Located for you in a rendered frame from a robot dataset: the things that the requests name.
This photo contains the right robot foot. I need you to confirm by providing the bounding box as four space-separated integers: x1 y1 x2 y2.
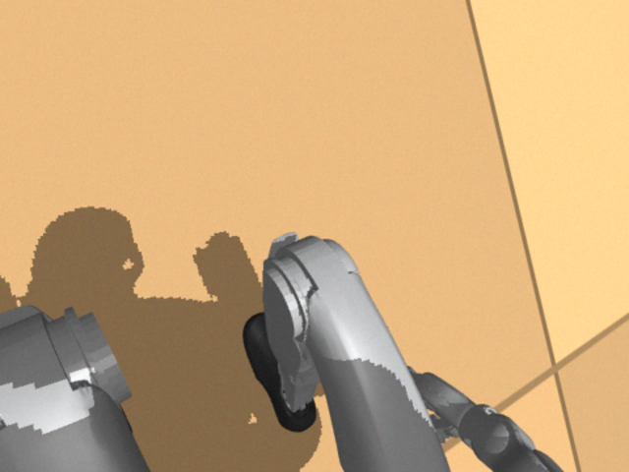
243 313 316 433

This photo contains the right robot arm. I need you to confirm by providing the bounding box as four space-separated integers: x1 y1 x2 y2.
458 404 564 472

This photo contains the right robot hand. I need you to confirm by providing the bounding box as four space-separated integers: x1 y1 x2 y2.
407 366 477 443

